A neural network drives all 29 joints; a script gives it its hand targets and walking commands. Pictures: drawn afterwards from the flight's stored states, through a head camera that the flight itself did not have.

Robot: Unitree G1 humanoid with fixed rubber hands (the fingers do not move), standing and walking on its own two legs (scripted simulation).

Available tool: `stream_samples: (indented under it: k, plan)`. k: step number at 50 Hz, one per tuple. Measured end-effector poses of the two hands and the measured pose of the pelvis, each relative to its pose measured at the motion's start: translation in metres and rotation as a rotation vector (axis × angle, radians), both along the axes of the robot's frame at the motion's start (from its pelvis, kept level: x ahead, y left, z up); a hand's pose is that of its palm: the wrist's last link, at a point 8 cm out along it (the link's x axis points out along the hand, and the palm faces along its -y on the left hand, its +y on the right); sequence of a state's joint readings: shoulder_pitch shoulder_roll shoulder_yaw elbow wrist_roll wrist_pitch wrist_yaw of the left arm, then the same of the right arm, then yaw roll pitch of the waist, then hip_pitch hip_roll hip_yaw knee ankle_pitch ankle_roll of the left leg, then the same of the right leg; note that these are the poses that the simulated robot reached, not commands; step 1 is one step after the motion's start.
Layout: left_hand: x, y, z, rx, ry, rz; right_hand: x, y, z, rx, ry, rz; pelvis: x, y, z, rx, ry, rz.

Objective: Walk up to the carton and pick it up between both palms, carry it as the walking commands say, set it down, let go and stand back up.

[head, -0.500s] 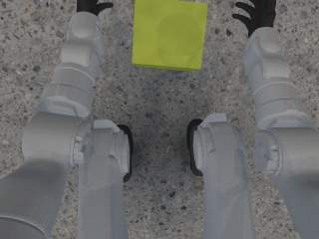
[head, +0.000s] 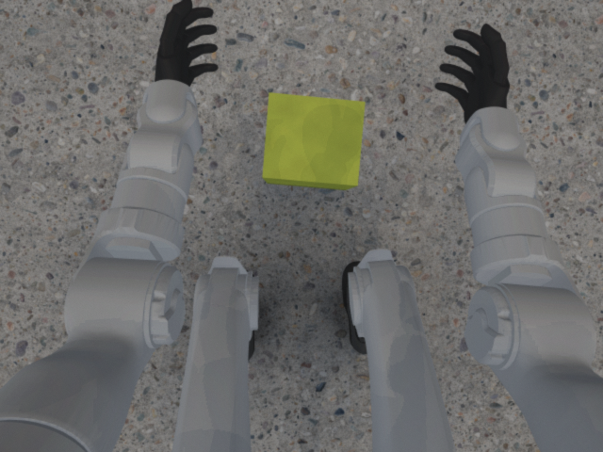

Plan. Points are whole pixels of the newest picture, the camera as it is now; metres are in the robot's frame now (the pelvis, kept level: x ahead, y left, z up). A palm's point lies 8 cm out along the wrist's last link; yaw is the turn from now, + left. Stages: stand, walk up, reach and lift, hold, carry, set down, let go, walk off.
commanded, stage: set down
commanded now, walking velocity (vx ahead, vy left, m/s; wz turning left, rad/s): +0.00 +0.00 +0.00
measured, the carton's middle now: (311, 146) +0.49 -0.03 -0.43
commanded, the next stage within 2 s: let go in 0.66 s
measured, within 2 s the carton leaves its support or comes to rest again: neither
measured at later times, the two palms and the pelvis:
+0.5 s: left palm (114, 6) +0.51 +0.14 +0.04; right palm (591, 51) +0.48 -0.21 +0.04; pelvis +0.03 +0.00 +0.14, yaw +0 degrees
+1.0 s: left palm out of the picture +0.42 +0.18 +0.09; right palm out of the picture +0.39 -0.22 +0.10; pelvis +0.07 -0.01 +0.21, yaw +1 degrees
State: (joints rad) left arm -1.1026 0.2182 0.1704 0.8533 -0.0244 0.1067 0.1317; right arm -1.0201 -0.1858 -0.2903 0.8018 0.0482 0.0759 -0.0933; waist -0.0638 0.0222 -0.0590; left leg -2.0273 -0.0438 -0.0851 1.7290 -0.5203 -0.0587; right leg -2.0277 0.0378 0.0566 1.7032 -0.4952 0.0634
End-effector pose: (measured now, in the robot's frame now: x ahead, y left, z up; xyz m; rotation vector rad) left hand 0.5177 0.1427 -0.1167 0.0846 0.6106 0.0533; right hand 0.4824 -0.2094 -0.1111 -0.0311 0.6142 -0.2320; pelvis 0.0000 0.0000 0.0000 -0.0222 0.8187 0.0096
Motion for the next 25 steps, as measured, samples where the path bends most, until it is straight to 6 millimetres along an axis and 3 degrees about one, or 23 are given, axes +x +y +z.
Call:
stream_samples:
  k: [25]
  plan:
    - [-0.003, -0.004, 0.152, 0.004, -0.004, -0.024, -0.004, -0.001, 0.150, 0.007, -0.006, 0.015, 0.033, -0.003, 0.137, 0.005, -0.039, -0.002]
